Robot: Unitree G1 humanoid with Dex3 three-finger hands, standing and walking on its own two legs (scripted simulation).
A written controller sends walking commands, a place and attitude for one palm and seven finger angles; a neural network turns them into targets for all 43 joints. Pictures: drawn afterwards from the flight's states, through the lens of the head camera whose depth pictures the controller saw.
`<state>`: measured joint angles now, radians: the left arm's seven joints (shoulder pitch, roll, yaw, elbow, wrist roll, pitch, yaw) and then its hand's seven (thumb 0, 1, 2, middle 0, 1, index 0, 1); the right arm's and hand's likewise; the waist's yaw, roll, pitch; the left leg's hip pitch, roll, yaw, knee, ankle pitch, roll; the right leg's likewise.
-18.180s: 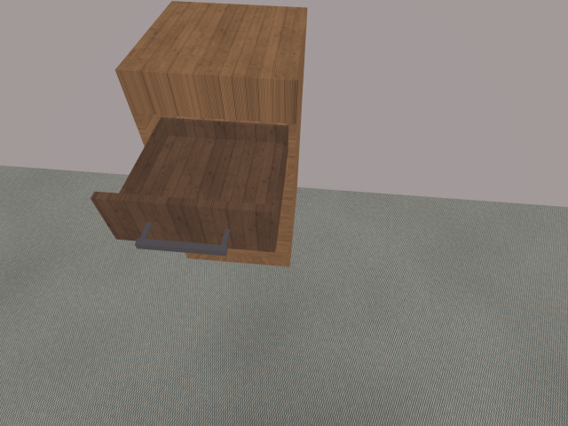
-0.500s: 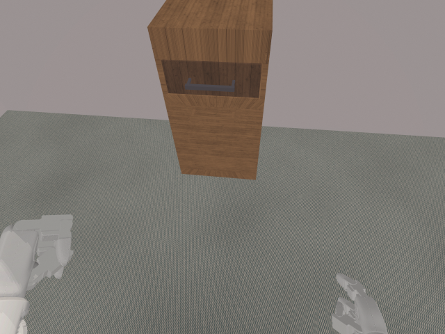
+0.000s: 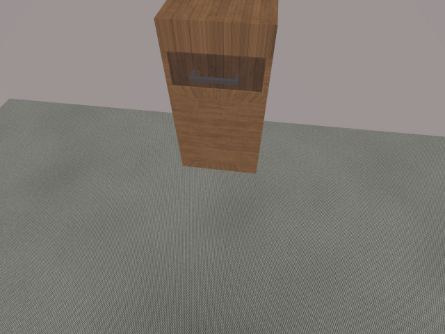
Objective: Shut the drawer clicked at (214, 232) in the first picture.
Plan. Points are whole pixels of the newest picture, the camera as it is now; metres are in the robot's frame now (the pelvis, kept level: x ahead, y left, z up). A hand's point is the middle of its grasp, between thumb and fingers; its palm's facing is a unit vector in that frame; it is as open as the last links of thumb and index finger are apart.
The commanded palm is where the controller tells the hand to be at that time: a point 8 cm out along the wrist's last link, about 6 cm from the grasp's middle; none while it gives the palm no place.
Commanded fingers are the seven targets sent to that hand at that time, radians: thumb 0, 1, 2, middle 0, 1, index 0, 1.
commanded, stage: let the arm hang, fingers relaxed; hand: left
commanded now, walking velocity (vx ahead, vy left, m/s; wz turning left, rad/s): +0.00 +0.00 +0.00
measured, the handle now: (214, 77) +1.02 +0.10 -0.14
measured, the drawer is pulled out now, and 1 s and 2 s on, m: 0.00 0.00 0.00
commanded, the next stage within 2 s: look to check the result in 0.54 s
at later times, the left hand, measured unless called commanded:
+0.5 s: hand out of the picture +0.02 +0.16 -0.17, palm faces +0.02 -0.98 -0.20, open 7.3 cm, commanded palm none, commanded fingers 0.00 0.90 0.90 -0.20 -0.30 -0.20 -0.30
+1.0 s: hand out of the picture +0.03 +0.16 -0.17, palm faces +0.03 -0.98 -0.20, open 7.4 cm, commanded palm none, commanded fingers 0.00 0.90 0.90 -0.20 -0.30 -0.20 -0.30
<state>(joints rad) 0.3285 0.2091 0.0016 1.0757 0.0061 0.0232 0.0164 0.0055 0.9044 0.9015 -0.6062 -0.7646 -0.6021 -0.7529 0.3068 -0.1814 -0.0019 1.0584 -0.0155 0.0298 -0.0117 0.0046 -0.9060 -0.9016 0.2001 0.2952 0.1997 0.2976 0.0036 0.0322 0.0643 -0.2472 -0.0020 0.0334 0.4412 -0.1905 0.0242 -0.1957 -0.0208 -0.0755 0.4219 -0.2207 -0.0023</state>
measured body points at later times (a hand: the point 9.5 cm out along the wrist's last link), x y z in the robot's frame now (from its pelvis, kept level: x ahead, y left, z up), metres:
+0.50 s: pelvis +0.01 -0.01 +0.00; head +0.02 -0.02 +0.45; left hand +0.02 +0.21 -0.16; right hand -0.02 -0.21 -0.17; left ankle +0.03 +0.10 -0.74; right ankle +0.00 -0.12 -0.74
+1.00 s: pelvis +0.02 -0.02 +0.00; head +0.04 -0.03 +0.45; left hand +0.03 +0.21 -0.15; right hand +0.02 -0.23 -0.16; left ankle +0.03 +0.10 -0.74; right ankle +0.00 -0.12 -0.74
